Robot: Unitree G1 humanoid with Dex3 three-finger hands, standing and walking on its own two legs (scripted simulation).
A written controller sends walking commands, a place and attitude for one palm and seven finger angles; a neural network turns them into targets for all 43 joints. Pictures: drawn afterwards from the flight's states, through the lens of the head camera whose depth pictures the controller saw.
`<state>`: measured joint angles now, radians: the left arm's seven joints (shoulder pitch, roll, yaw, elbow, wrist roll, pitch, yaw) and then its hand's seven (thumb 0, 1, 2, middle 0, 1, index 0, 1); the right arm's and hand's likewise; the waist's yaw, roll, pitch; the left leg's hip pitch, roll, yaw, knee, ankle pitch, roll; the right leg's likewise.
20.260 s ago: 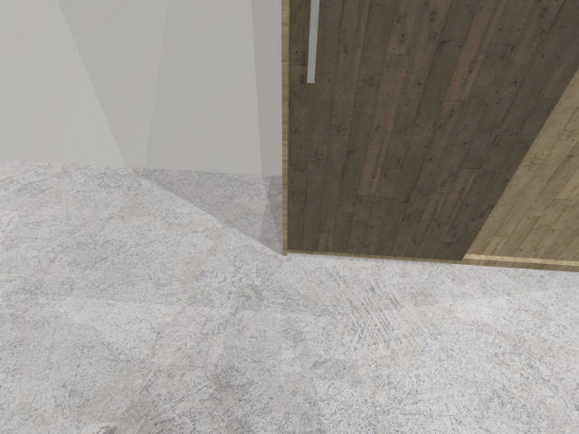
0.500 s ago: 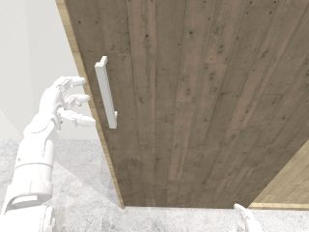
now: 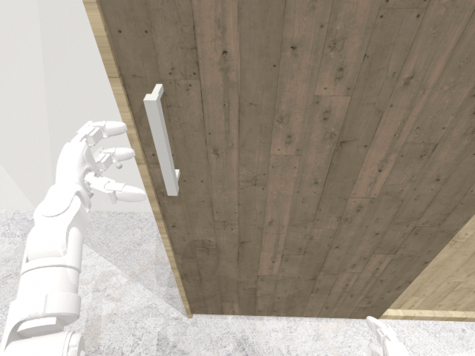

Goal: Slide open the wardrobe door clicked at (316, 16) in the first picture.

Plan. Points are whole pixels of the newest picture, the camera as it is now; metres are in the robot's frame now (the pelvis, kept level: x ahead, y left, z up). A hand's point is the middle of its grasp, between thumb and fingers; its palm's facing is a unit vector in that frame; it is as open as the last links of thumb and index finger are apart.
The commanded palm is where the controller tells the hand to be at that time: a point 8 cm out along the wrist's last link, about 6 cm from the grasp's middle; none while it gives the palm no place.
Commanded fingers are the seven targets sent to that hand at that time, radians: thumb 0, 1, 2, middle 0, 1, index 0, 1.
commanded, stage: move the hooked fingers beside the handle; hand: left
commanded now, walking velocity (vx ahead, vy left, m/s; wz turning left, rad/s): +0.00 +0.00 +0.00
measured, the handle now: (166, 144) +0.43 +0.15 +0.16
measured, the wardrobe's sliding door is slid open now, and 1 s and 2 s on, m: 0.00 0.00 0.00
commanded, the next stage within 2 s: feel for the door with the fingertips in 0.06 s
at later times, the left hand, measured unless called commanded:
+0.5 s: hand (141, 163) +0.37 +0.18 +0.17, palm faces +0.03 -1.00 -0.01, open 14.0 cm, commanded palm +0.34 +0.23 +0.17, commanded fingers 0.00 -0.50 0.30 -0.30 -1.20 -0.30 -1.20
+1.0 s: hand (141, 157) +0.39 +0.18 +0.17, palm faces +0.06 -1.00 +0.01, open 13.7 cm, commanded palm +0.37 +0.23 +0.17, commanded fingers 0.00 -0.50 0.30 -0.30 -1.20 -0.30 -1.20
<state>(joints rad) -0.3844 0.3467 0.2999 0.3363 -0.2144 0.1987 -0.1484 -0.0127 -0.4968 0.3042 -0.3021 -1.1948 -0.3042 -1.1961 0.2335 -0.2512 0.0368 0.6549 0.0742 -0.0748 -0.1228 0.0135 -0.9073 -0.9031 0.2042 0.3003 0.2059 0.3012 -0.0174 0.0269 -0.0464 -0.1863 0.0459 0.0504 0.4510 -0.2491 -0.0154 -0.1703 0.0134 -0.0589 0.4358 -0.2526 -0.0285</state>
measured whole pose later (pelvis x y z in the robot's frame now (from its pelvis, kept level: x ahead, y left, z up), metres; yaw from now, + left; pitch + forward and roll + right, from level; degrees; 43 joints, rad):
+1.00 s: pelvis -0.01 +0.00 +0.00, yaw +1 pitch +0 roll +0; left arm -0.53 0.31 0.22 0.45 -0.20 0.21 -0.11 -0.01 -0.50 0.30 -0.31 -1.20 -0.34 -1.23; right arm 0.22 -0.25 0.04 0.69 0.06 -0.06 -0.12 0.01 -0.91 -0.90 0.20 0.30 0.21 0.30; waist -0.02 0.02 -0.03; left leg -0.20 0.04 0.04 0.45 -0.23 -0.01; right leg -0.18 0.01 -0.07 0.42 -0.23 -0.03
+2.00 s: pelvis +0.00 +0.00 +0.00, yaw +0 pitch -1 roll +0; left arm -0.42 0.21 0.15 0.31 -0.17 0.23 -0.01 -0.01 -0.50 0.30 -0.31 -1.20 -0.32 -1.21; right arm 0.24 -0.23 0.03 0.68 0.06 -0.04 -0.10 0.01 -0.91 -0.90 0.20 0.30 0.21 0.30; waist -0.01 0.03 -0.05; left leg -0.16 0.05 0.05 0.43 -0.24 -0.02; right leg -0.14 0.02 -0.06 0.41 -0.25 -0.03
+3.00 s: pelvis +0.00 +0.00 +0.00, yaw +0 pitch -2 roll +0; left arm -0.43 0.19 0.12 0.29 -0.18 0.23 0.01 -0.01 -0.49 0.31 -0.29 -1.19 -0.30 -1.20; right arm 0.21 -0.23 0.03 0.69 0.05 -0.04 -0.10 0.01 -0.91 -0.90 0.20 0.30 0.20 0.30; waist -0.01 0.03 -0.04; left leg -0.15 0.05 0.04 0.42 -0.23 -0.02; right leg -0.13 0.02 -0.06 0.40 -0.23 -0.03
